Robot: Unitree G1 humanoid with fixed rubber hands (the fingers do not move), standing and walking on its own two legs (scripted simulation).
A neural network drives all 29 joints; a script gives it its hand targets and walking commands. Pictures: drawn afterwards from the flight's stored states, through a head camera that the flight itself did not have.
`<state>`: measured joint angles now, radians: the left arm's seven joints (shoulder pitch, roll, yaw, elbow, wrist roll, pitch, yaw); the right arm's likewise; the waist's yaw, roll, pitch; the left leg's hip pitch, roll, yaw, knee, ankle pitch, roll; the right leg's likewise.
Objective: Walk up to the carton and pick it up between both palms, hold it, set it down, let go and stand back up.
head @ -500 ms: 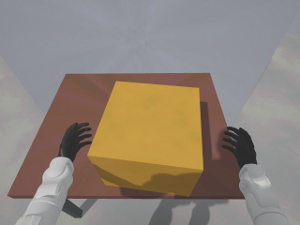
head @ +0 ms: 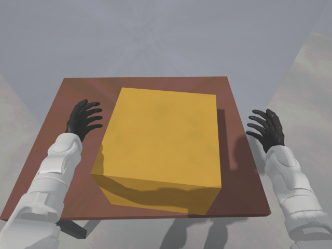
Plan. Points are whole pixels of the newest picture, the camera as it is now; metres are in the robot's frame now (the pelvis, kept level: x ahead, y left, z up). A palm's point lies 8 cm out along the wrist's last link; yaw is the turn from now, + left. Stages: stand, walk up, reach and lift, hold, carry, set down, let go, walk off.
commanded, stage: reach and lift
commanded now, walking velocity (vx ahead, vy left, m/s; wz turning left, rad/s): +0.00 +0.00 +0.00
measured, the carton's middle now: (162, 150) +0.42 +0.01 -0.07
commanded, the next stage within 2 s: none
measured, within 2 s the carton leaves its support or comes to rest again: neither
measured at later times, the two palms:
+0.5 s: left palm (85, 125) +0.43 +0.21 +0.04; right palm (259, 134) +0.40 -0.25 +0.03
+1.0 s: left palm (96, 156) +0.40 +0.21 -0.07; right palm (247, 159) +0.38 -0.25 -0.07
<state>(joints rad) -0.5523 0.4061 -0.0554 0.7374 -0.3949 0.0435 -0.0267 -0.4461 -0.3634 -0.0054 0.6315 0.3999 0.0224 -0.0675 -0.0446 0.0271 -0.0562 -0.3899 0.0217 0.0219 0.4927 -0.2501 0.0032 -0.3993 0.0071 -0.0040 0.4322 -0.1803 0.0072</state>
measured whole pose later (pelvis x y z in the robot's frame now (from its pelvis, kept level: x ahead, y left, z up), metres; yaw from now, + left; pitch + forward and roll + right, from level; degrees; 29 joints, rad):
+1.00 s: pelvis -0.02 +0.00 -0.07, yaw +1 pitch +31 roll -2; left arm -0.76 0.35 -0.16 1.18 -0.42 -0.40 -0.02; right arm -0.69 -0.32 0.03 1.08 0.38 -0.34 -0.04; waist -0.05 0.06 -0.25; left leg -1.12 0.01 -0.04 0.96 -0.38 0.00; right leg -1.11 0.00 -0.05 0.88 -0.31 0.00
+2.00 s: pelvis -0.03 +0.00 -0.08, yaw +0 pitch +29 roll -2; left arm -0.82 0.27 -0.09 1.21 -0.30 -0.41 0.03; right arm -0.76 -0.19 -0.08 1.11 0.19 -0.34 -0.11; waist -0.04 0.06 -0.24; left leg -1.12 0.02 -0.03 1.02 -0.40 0.00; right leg -1.13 0.01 -0.02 0.94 -0.33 0.01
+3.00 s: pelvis +0.00 +0.02 -0.04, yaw +2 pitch +23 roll -4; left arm -0.55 0.24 -0.25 1.11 -0.40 -0.46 0.11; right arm -0.46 -0.15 -0.09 0.81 0.17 -0.21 -0.08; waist -0.07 0.13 -0.24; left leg -0.85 -0.02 -0.12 0.83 -0.38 0.01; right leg -0.80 0.01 -0.06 0.68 -0.29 0.03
